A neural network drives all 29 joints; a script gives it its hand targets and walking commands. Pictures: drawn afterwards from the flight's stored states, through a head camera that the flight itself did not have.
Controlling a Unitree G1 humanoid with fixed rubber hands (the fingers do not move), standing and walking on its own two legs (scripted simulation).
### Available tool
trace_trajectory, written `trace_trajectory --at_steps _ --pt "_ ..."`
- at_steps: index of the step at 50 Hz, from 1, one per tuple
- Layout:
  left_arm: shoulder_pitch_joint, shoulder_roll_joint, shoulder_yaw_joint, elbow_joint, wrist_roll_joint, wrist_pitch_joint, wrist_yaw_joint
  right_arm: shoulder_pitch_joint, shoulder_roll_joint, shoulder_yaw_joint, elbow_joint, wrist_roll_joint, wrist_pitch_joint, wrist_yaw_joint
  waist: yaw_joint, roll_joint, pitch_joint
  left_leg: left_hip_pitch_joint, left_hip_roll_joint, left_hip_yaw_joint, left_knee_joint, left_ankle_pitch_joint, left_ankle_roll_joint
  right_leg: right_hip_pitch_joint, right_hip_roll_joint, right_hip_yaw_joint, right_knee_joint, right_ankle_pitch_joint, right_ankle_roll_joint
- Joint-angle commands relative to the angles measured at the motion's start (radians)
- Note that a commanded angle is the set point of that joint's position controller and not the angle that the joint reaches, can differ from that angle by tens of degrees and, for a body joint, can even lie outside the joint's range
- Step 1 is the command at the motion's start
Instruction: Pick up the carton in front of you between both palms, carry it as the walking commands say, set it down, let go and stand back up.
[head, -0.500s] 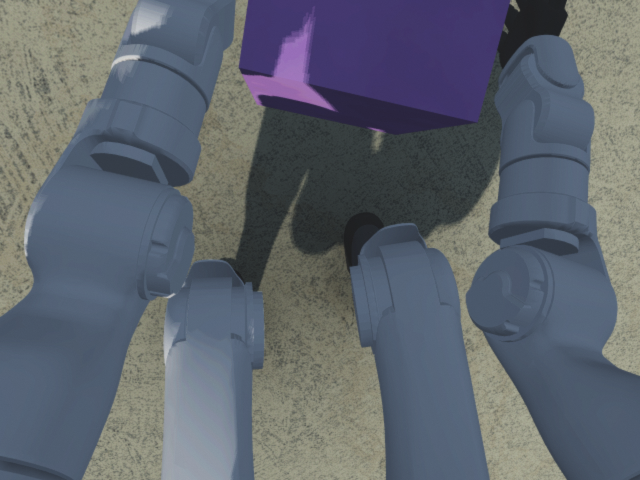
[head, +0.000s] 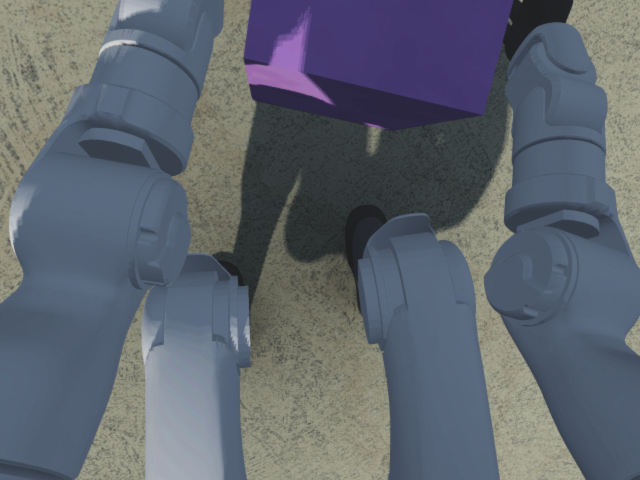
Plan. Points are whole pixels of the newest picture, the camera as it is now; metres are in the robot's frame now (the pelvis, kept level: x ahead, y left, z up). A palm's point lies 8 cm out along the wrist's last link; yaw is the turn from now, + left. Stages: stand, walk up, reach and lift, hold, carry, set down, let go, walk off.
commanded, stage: set down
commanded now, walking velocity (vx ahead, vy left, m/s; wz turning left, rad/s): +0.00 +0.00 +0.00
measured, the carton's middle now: (359, 12) +0.52 -0.14 -0.26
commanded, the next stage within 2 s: let go in 1.66 s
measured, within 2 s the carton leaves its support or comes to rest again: rests again in 0.38 s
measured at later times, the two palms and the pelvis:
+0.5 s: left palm out of the picture +0.58 +0.04 -0.21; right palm (528, 44) +0.47 -0.30 -0.20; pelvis +0.00 +0.00 -0.01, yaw -1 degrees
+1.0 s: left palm out of the picture +0.61 +0.02 -0.07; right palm out of the picture +0.48 -0.33 -0.07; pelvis -0.01 -0.01 +0.05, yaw -2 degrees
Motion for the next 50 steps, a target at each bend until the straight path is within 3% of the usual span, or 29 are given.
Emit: trace_trajectory --at_steps 1,8,13,16,18,20,22,25,29,33,39,44,50 --pt "-0.319 -0.646 -0.128 -0.05 -0.025 -0.02 -0.173 -0.5 0.554 0.239 -0.018 0.049 -0.025 0.18 -0.072 0.153 -0.845 0.253 0.013 0.089 -0.226 0.223 0.038 0.477 0.072 -0.15 -0.074 0.27 -0.073" --pt "-0.278 -0.569 -0.09 -0.018 0.015 -0.015 -0.176 -0.448 0.494 0.177 0.027 0.013 -0.025 0.169 -0.055 0.154 -0.772 0.242 0.023 0.077 -0.223 0.204 0.043 0.424 0.073 -0.142 -0.072 0.226 -0.078" --pt "-0.288 -0.496 -0.092 -0.029 0.022 -0.021 -0.167 -0.412 0.433 0.137 0.051 0.006 -0.04 0.152 -0.062 0.154 -0.771 0.27 0.034 0.066 -0.22 0.21 0.04 0.418 0.066 -0.146 -0.063 0.224 -0.073" --pt "-0.278 -0.339 -0.076 -0.043 0.022 -0.035 -0.134 -0.342 0.29 0.066 0.081 0.0 -0.065 0.113 -0.072 0.147 -0.792 0.306 0.052 0.064 -0.217 0.224 0.029 0.438 0.053 -0.157 -0.057 0.234 -0.06" --pt "-0.254 -0.102 -0.067 -0.07 0.011 -0.049 -0.08 -0.233 0.066 -0.009 0.109 -0.004 -0.108 0.05 -0.081 0.128 -0.816 0.341 0.072 0.069 -0.213 0.239 0.015 0.48 0.039 -0.165 -0.051 0.256 -0.047" --pt "-0.236 0.143 -0.087 -0.088 -0.029 -0.066 -0.013 -0.174 -0.197 -0.049 0.126 0.032 -0.163 -0.031 -0.101 0.124 -0.85 0.386 0.093 0.063 -0.208 0.264 0.004 0.51 0.022 -0.175 -0.046 0.287 -0.04" --pt "-0.3 0.196 -0.151 -0.101 -0.105 -0.068 0.014 -0.217 -0.272 -0.007 0.15 0.101 -0.203 -0.077 -0.13 0.133 -0.914 0.436 0.109 0.037 -0.199 0.318 0.0 0.524 0.008 -0.175 -0.035 0.332 -0.043" --pt "-0.349 0.183 -0.233 -0.129 -0.202 -0.08 0.018 -0.259 -0.313 0.076 0.169 0.197 -0.239 -0.097 -0.156 0.178 -0.989 0.496 0.122 0.027 -0.172 0.392 -0.011 0.539 -0.009 -0.165 -0.026 0.408 -0.058" --pt "-0.379 0.177 -0.297 -0.203 -0.278 -0.084 0.011 -0.285 -0.326 0.155 0.123 0.295 -0.246 -0.099 -0.177 0.172 -1.159 0.539 0.129 0.05 -0.139 0.434 -0.014 0.683 -0.012 -0.155 -0.027 0.532 -0.068" --pt "-0.374 0.232 -0.271 -0.246 -0.276 -0.068 0.02 -0.28 -0.337 0.189 0.054 0.35 -0.218 -0.108 -0.157 0.155 -1.308 0.545 0.119 0.096 -0.136 0.361 -0.008 0.823 -0.005 -0.156 -0.048 0.557 -0.062" --pt "-0.336 0.286 -0.172 -0.294 -0.215 -0.007 0.037 -0.246 -0.297 0.24 -0.071 0.36 -0.135 -0.152 -0.099 0.099 -1.46 0.49 0.089 0.162 -0.216 0.198 0.016 1.033 0.024 -0.167 -0.13 0.481 -0.055" --pt "-0.251 0.275 -0.103 -0.18 -0.184 0.028 0.017 -0.202 -0.219 0.238 -0.076 0.316 -0.08 -0.168 -0.078 0.022 -1.274 0.362 0.081 0.158 -0.316 0.074 0.039 0.962 0.037 -0.164 -0.231 0.328 -0.04" --pt "-0.208 0.269 -0.041 -0.128 -0.139 0.009 -0.008 -0.192 -0.182 0.226 -0.106 0.274 -0.081 -0.151 -0.058 0.003 -1.223 0.342 0.078 0.145 -0.41 0.087 0.042 0.918 0.044 -0.167 -0.309 0.33 -0.028"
